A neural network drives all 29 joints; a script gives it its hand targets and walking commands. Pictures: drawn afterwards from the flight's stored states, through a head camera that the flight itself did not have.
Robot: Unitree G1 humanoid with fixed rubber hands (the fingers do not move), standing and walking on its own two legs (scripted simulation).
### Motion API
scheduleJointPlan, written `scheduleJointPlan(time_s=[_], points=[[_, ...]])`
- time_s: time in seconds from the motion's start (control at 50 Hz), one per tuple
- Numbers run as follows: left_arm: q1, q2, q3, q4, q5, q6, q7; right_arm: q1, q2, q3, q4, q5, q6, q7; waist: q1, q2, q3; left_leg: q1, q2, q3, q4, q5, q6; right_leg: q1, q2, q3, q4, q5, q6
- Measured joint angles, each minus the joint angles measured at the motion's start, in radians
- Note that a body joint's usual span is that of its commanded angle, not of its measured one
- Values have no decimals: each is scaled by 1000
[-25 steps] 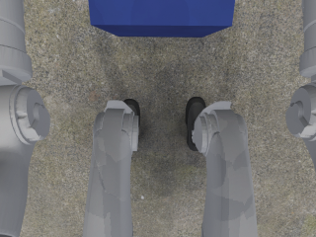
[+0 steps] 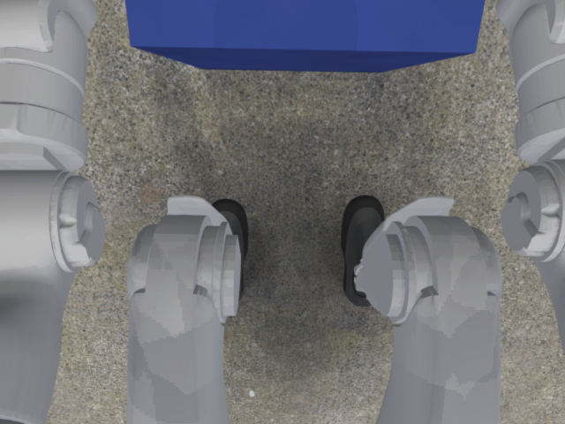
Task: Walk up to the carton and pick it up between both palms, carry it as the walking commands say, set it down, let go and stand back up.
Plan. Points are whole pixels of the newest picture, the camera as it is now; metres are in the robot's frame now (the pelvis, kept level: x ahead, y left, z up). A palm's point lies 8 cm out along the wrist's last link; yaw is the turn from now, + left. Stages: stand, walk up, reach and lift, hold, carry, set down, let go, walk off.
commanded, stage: reach and lift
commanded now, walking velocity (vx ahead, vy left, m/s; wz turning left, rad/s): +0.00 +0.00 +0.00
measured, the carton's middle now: out of the picture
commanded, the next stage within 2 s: none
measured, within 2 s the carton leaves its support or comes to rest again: leaves its support in 1.62 s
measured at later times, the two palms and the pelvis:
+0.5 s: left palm out of the picture +0.55 +0.22 -0.19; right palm out of the picture +0.56 -0.19 -0.19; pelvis +0.00 +0.00 -0.02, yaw +0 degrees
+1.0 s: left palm out of the picture +0.56 +0.19 -0.18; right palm out of the picture +0.57 -0.18 -0.19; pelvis +0.00 +0.00 -0.01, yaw +0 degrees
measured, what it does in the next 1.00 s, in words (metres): stands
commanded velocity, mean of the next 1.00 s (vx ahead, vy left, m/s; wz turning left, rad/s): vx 0.00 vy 0.00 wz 0.00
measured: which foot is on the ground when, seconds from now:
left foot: down 0.00-1.00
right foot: down 0.00-1.00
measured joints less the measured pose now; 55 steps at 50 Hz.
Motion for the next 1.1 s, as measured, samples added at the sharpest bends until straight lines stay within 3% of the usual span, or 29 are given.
scheduleJointPlan(time_s=[0.28,0.82,1.1], points=[[-32,6,-13,68,-29,-36,5,2,3,45,20,34,-26,-14,-8,-5,-1,-36,26,16,72,-18,6,-48,-10,-4,81,-14,-19],[-80,-46,-83,108,-47,-51,24,-45,40,81,70,65,-49,-43,0,-3,0,-40,32,17,42,4,15,-45,-9,-6,47,5,-14],[-89,-44,-131,123,-73,-68,17,-63,17,162,92,119,-63,-52,3,-11,0,-33,30,12,14,14,3,-44,-1,-6,23,16,-20]])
